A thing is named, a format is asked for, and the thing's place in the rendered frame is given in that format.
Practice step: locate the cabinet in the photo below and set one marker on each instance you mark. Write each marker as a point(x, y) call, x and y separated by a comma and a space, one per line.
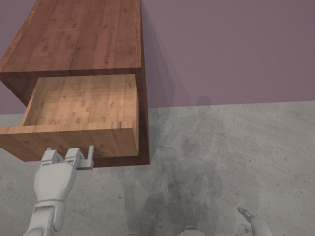
point(68, 38)

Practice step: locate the robot right shin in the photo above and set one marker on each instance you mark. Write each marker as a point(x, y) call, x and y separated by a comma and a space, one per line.
point(189, 228)

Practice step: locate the left robot hand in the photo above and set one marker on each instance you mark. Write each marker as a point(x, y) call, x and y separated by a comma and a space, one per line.
point(54, 181)

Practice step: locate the drawer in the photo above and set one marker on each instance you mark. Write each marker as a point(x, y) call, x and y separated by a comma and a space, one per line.
point(77, 112)

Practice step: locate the right robot hand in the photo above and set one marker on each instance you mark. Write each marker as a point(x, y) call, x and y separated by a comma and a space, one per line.
point(259, 227)

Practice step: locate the left robot forearm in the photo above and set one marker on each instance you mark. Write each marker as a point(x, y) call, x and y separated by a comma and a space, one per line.
point(47, 218)

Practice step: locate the handle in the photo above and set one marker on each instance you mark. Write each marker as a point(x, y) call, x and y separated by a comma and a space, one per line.
point(83, 164)

